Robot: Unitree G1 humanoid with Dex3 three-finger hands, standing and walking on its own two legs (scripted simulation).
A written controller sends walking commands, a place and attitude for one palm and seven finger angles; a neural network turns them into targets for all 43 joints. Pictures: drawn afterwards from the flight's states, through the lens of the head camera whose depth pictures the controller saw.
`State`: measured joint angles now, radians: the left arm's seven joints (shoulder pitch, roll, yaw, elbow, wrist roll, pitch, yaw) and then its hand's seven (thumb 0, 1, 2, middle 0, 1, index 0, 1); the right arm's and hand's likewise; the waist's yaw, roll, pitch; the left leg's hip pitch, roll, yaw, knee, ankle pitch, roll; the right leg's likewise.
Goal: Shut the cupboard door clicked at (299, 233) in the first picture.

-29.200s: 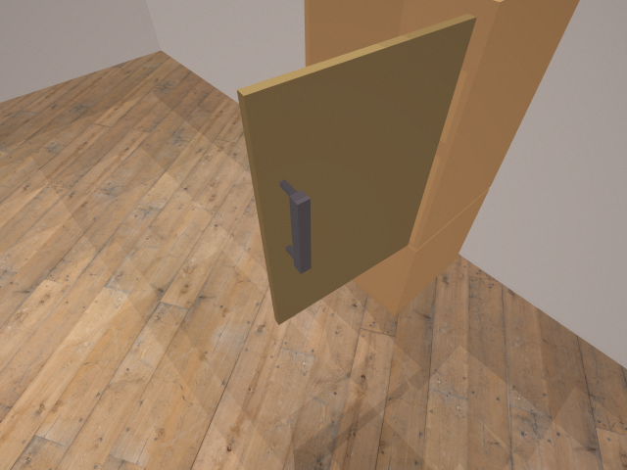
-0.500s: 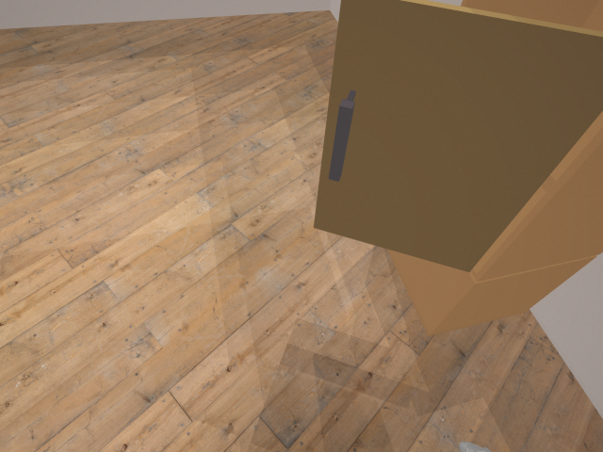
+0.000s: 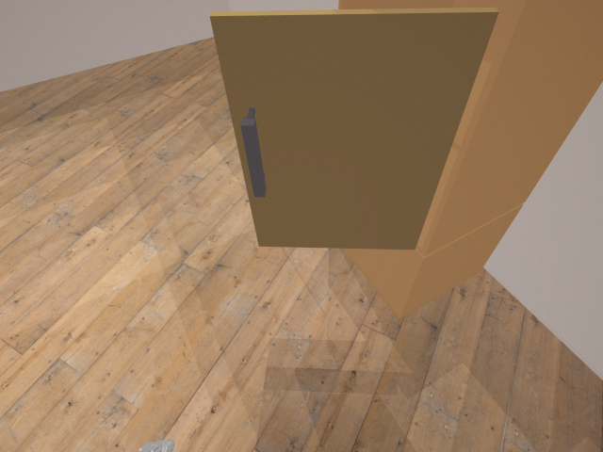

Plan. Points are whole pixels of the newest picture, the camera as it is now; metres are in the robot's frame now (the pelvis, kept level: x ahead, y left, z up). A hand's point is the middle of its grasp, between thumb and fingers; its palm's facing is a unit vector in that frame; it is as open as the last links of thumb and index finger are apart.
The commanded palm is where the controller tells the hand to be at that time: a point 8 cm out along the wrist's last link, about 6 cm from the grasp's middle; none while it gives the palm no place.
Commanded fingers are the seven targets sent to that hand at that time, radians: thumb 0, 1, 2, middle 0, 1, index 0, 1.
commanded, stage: take the last steps up to it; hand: left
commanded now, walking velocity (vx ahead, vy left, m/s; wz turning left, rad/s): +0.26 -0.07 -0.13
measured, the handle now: (256, 154) +0.64 +0.11 +0.01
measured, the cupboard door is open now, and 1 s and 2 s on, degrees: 58 58 58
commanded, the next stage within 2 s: come to a stop and stand still in 0.50 s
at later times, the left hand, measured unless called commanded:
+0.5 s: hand (182, 443) +0.17 +0.20 -0.16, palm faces -0.05 -0.99 -0.14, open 7.3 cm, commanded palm none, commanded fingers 0.00 0.90 0.90 -0.20 -0.30 -0.20 -0.30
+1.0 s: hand (230, 356) +0.30 +0.15 -0.16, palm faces -0.05 -0.98 -0.21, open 7.3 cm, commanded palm none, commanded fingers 0.00 0.90 0.90 -0.20 -0.30 -0.20 -0.30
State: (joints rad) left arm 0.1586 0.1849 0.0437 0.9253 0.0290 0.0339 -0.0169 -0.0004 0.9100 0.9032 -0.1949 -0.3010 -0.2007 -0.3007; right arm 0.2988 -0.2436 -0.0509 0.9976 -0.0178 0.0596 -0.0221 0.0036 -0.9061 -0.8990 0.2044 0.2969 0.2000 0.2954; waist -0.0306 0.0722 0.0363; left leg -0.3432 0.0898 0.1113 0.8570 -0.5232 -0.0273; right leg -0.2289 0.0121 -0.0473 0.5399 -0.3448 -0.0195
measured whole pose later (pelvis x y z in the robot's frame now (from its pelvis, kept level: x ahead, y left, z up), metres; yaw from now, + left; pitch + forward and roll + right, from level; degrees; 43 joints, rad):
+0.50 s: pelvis +0.11 +0.02 +0.02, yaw -4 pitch +1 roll -2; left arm 0.23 0.21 0.06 1.02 0.03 0.02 -0.03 0.00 0.91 0.90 -0.19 -0.30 -0.20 -0.30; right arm 0.36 -0.14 0.00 1.01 -0.03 -0.05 -0.03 0.00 -0.91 -0.90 0.20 0.30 0.20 0.30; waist -0.02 -0.03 0.04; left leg -0.15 0.06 0.14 0.39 -0.26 0.03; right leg -0.49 -0.03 -0.01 1.04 -0.31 0.00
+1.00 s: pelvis +0.19 -0.02 +0.01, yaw -4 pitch +1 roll +0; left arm 0.10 0.15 0.04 0.97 0.03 0.02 0.03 -0.01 0.92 0.90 -0.20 -0.30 -0.21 -0.30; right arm 0.16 -0.20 -0.06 0.99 0.00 0.06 -0.02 0.00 -0.91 -0.90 0.20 0.30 0.20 0.29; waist 0.00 0.01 0.09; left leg -0.42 0.00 0.02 0.99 -0.49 -0.05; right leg -0.32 -0.05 -0.09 0.47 -0.17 -0.01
